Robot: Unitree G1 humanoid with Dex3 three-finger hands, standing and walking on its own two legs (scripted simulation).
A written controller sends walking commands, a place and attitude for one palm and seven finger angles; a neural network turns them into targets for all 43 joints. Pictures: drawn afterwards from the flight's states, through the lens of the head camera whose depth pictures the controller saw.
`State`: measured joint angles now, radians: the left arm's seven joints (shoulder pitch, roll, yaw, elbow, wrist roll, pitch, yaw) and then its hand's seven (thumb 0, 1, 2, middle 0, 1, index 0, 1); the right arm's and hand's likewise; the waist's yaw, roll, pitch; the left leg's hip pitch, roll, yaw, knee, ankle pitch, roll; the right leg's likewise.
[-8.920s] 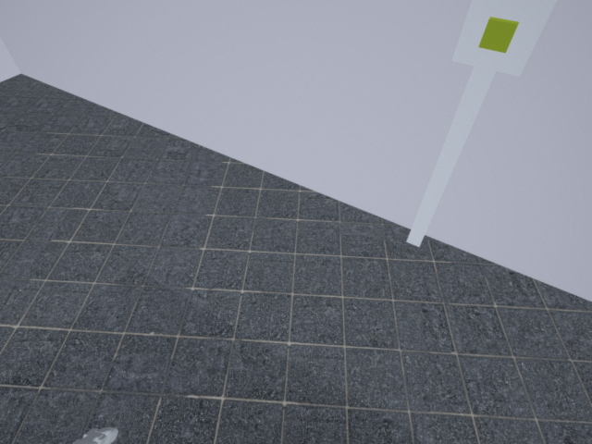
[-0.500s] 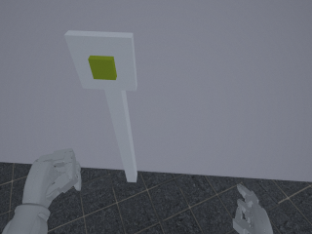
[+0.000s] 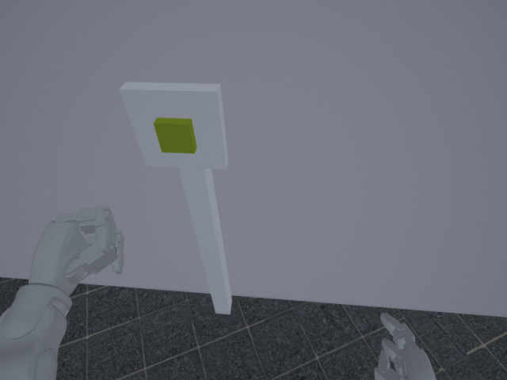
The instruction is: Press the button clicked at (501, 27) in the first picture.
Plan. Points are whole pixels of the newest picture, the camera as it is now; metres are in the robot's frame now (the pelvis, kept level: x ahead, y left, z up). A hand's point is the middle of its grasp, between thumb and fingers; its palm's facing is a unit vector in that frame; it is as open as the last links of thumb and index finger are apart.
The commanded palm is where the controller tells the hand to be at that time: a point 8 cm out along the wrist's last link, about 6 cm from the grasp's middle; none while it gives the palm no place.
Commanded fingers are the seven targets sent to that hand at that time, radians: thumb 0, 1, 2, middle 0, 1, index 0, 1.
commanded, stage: raise the hand and make a fist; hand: left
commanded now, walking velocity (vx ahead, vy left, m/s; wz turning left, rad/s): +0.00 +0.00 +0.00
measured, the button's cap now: (176, 135) +0.51 +0.21 +0.14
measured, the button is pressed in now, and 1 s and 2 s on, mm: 0 0 0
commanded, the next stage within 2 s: aim a knuckle at the button in 0.32 s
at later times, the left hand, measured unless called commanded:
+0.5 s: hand (114, 264) +0.22 +0.21 +0.13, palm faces +0.08 -1.00 -0.06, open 3.1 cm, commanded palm +0.20 +0.25 +0.14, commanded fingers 0.00 0.90 0.90 -1.30 -1.50 -1.30 -1.50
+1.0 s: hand (151, 215) +0.32 +0.20 +0.13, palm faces +0.04 -1.00 -0.03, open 3.1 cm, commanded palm +0.29 +0.24 +0.13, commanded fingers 0.00 0.90 0.90 -1.30 -1.50 -1.30 -1.50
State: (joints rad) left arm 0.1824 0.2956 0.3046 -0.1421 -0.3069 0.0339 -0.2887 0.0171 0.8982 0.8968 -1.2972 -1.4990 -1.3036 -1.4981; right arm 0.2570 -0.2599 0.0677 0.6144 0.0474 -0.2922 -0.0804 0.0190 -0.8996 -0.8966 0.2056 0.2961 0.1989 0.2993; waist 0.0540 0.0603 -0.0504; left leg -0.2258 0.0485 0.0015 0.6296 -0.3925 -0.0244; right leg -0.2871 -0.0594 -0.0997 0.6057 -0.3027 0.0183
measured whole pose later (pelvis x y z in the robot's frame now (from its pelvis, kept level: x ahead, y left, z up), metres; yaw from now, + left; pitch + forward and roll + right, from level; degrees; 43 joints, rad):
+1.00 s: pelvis -0.02 +0.00 +0.00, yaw -2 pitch +0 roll +0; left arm -0.21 0.28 0.28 0.30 -0.23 -0.03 -0.24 0.02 0.90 0.90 -1.30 -1.50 -1.30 -1.50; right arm 0.26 -0.27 0.05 0.65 0.04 -0.25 -0.10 0.02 -0.90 -0.90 0.20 0.30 0.20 0.30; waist 0.01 0.04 -0.01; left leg -0.24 0.04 0.03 0.58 -0.34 -0.03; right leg -0.33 -0.06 -0.07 0.59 -0.25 0.01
